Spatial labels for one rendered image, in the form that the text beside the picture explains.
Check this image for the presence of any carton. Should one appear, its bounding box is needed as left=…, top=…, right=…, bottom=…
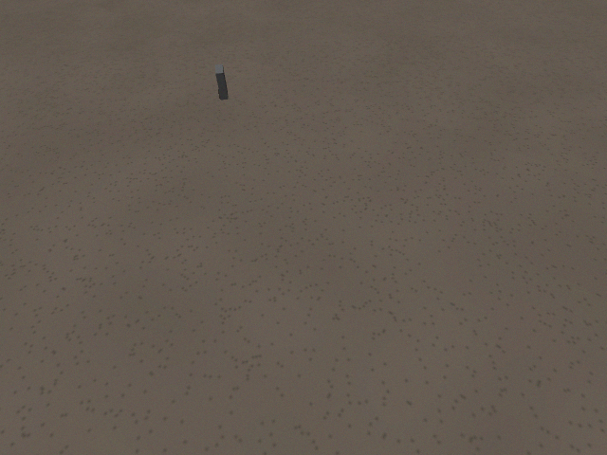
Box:
left=215, top=64, right=229, bottom=100

